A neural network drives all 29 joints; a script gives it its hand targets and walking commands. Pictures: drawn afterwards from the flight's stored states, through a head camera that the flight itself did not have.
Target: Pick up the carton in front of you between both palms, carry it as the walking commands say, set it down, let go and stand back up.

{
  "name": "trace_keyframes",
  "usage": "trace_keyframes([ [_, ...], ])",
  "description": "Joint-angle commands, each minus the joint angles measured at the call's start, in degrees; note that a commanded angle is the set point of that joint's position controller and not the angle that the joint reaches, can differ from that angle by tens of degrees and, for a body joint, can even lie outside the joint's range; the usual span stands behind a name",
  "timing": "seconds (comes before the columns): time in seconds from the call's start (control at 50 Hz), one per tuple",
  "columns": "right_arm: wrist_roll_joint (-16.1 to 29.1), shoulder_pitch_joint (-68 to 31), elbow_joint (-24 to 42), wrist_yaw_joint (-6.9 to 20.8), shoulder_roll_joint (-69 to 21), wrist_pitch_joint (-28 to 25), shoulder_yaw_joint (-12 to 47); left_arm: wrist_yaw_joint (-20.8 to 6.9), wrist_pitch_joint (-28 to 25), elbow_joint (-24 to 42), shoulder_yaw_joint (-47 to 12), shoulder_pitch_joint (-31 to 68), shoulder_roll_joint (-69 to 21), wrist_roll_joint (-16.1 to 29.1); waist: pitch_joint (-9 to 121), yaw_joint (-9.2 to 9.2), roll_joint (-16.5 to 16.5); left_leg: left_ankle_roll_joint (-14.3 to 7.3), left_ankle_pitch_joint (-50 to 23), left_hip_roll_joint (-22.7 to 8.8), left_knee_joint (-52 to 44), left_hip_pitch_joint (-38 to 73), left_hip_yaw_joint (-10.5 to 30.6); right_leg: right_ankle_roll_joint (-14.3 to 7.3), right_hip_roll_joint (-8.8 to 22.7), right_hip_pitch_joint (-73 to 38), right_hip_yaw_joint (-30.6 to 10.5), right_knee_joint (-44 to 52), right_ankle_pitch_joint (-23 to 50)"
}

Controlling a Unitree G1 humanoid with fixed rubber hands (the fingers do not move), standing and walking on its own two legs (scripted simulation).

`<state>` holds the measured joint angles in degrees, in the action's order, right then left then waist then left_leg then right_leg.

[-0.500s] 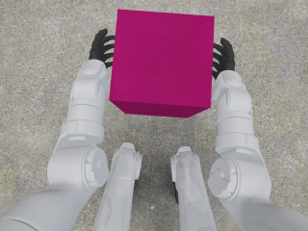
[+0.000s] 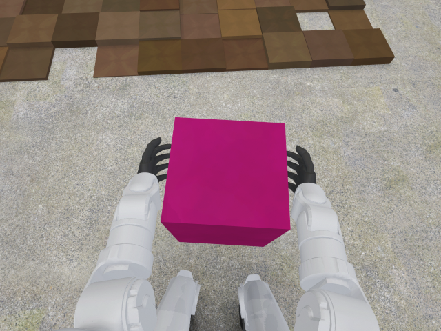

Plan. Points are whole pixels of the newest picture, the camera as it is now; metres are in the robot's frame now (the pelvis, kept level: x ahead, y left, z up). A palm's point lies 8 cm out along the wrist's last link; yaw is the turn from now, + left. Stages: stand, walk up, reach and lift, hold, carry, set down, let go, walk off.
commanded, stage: reach and lift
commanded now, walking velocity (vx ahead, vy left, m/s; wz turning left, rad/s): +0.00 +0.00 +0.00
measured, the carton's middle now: (225, 190) +0.39 +0.00 -0.11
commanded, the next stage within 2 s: hold in 1.56 s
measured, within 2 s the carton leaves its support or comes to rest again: neither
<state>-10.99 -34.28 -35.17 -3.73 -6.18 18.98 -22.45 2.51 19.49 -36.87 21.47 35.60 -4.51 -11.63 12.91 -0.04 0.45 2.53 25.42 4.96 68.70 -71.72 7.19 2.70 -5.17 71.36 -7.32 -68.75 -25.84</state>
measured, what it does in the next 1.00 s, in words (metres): rises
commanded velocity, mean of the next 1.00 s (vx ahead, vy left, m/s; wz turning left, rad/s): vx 0.00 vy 0.00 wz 0.00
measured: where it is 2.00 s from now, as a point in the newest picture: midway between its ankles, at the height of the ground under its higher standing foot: outside the picture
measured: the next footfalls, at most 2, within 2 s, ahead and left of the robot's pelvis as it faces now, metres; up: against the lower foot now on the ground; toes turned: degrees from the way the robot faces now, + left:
none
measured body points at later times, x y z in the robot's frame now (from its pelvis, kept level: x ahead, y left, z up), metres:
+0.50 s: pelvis +0.05 +0.00 +0.11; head +0.04 +0.00 +0.56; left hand +0.35 +0.15 +0.11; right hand +0.35 -0.15 +0.11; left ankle +0.06 +0.13 -0.62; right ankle +0.05 -0.14 -0.62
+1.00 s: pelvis +0.03 +0.00 +0.12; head +0.01 +0.00 +0.57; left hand +0.34 +0.15 +0.13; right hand +0.34 -0.15 +0.14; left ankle +0.06 +0.13 -0.62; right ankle +0.05 -0.13 -0.62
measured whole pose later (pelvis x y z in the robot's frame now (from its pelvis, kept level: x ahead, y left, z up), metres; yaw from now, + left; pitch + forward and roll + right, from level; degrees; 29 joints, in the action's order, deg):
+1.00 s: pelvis +0.03 +0.00 +0.12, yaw +0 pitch -3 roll +0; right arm -17.2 -18.8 -22.1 0.3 -9.6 35.2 -17.4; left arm -0.1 35.6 -22.2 17.3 18.7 -9.3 -17.0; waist 0.3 0.0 0.2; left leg 1.2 12.5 2.3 26.5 -10.9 8.1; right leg 1.2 -2.3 10.6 -8.3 -26.7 -12.9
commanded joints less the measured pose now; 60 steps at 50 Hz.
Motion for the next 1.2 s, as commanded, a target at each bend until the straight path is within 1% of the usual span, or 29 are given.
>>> trace_keyframes([
  [0.0, 8.0, -31.2, -1.4, 14.5, -61.4, -0.8, 34.3, -14.3, -1.4, -0.5, -33.1, 30.1, -62.7, 8.5, 36.2, -0.17, -0.7, -1.3, -15.3, 3.7, -12.2, 28.2, -5.8, -1.0, -3.7, -25.9, 6.1, 12.2, 14.8],
  [0.12, 7.8, -24.0, 0.4, 14.6, -61.4, -0.5, 36.4, -14.3, -1.1, 1.7, -35.3, 23.0, -62.6, 8.3, 30.7, 0.00, -0.6, -1.6, -19.1, 3.0, -19.8, 37.3, -4.3, -1.3, -2.8, -35.4, 4.5, 19.9, 18.8],
  [0.22, 7.7, -18.0, 2.1, 15.0, -61.1, 0.8, 38.0, -14.5, 0.2, 3.8, -36.9, 17.1, -62.2, 8.5, 25.4, 0.00, -0.5, -1.7, -23.2, 2.3, -26.4, 45.0, -3.4, -1.5, -2.1, -43.4, 3.5, 26.4, 23.1],
  [0.32, 8.5, -12.9, 5.0, 15.5, -60.8, 3.7, 39.9, -14.8, 3.1, 6.9, -39.0, 12.0, -61.9, 9.2, 19.8, -0.03, -0.5, -1.6, -27.3, 1.7, -32.9, 52.9, -3.0, -1.4, -1.4, -51.4, 3.1, 33.0, 27.2],
  [0.4, 9.3, -9.7, 8.2, 16.0, -60.4, 6.7, 41.7, -15.2, 6.1, 10.3, -40.7, 8.9, -61.8, 10.0, 15.0, 0.17, -0.7, -1.3, -29.2, 1.2, -38.0, 58.6, -2.9, -1.3, -0.8, -57.3, 3.0, 38.0, 29.0],
  [0.48, 9.9, -7.3, 12.1, 16.5, -59.7, 10.4, 43.1, -15.5, 9.7, 14.4, -42.3, 6.8, -61.0, 10.8, 9.8, 0.17, -0.5, -1.3, -28.8, 0.8, -42.5, 63.1, -2.9, -1.4, -0.5, -61.7, 3.0, 42.6, 28.8],
  [0.52, 9.5, -6.6, 12.6, 16.8, -59.4, 12.1, 42.2, -15.6, 11.5, 15.3, -41.6, 6.3, -60.0, 10.4, 5.7, 0.14, -0.3, -1.3, -25.8, 0.7, -44.4, 63.4, -3.0, -1.5, -0.5, -62.6, 3.0, 44.4, 26.3],
  [0.56, 8.7, -6.9, 12.2, 17.3, -58.6, 13.6, 40.5, -16.0, 12.9, 15.0, -39.9, 6.4, -59.6, 9.6, 1.9, -0.01, -0.1, -1.6, -21.5, 0.7, -45.9, 63.1, -3.2, -1.6, -0.3, -62.6, 3.1, 45.9, 22.3],
  [0.64, 7.2, -9.9, 9.9, 18.1, -57.7, 14.8, 36.8, -16.9, 14.2, 12.6, -35.9, 9.1, -58.8, 7.9, -3.1, -0.18, -0.2, -2.1, -14.2, 0.5, -47.0, 62.1, -3.6, -1.9, 0.0, -60.9, 3.5, 47.1, 14.8],
  [0.7, 7.4, -14.1, 10.3, 18.7, -58.9, 14.4, 36.8, -17.5, 13.9, 12.9, -36.1, 13.5, -60.0, 8.2, -1.4, 0.02, -0.3, -2.3, -12.7, 0.3, -46.5, 62.6, -3.9, -2.2, 0.1, -61.2, 3.8, 46.7, 13.0],
  [0.76, 7.6, -16.7, 11.0, 19.0, -59.8, 14.2, 37.5, -17.8, 13.6, 13.7, -37.0, 16.3, -61.1, 8.8, 1.3, 0.16, -0.5, -2.3, -13.4, 0.3, -46.0, 63.5, -4.0, -2.2, 0.1, -62.1, 4.0, 46.1, 13.8],
  [0.84, 7.8, -17.3, 11.2, 19.0, -60.0, 14.3, 37.9, -17.8, 13.7, 13.7, -37.4, 16.8, -61.6, 9.1, 3.0, 0.21, -0.5, -2.1, -14.0, 0.3, -46.1, 64.3, -4.0, -2.2, -0.1, -63.1, 4.1, 46.1, 14.4],
  [0.98, 7.7, -15.0, 12.2, 18.9, -58.9, 15.1, 37.9, -17.4, 14.6, 14.7, -37.3, 14.3, -60.8, 8.7, 3.2, 0.03, -0.4, -1.7, -18.0, 0.5, -47.0, 66.2, -4.0, -1.9, -0.4, -64.7, 4.1, 47.0, 18.1],
  [1.18, 8.8, -10.1, 16.7, 18.4, -57.8, 16.4, 39.7, -16.9, 16.0, 19.4, -39.2, 9.4, -59.7, 9.8, 3.6, -0.03, -0.6, -1.3, -25.0, 0.9, -48.2, 69.1, -3.8, -1.4, -0.7, -67.6, 3.7, 48.1, 25.2],
])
